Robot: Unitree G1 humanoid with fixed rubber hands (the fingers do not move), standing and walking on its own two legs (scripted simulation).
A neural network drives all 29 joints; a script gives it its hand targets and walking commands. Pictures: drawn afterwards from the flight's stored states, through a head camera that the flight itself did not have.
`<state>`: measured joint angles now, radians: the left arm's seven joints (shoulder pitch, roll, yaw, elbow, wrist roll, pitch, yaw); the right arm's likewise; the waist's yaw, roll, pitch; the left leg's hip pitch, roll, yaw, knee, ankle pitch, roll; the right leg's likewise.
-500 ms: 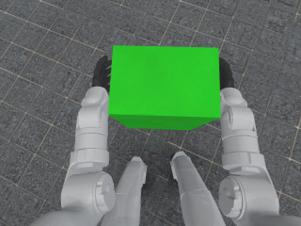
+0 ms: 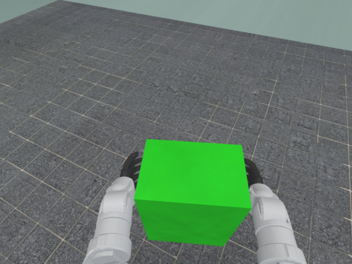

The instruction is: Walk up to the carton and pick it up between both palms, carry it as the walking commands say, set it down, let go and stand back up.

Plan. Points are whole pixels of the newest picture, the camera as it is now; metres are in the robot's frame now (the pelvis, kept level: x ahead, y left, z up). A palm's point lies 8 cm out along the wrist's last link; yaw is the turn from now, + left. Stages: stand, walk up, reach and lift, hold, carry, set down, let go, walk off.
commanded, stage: reach and lift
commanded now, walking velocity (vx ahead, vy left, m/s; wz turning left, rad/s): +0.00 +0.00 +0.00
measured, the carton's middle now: (189, 198) +0.29 -0.01 -0.05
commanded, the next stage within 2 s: hold in 1.68 s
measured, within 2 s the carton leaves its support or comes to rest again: neither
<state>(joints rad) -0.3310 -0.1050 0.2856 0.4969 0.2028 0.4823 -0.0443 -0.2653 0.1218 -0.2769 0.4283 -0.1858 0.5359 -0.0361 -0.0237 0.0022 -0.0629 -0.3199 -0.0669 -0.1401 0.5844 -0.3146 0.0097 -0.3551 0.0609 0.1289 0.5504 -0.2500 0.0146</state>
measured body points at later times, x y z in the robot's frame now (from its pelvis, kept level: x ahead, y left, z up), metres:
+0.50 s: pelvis -0.01 +0.01 +0.01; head -0.05 +0.02 +0.46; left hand +0.30 +0.15 +0.04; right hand +0.27 -0.17 +0.04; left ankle -0.01 +0.12 -0.73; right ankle +0.02 -0.13 -0.73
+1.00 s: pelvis -0.02 -0.02 +0.01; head -0.07 +0.00 +0.46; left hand +0.29 +0.16 +0.05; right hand +0.29 -0.16 +0.05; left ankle -0.01 +0.12 -0.73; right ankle +0.02 -0.13 -0.73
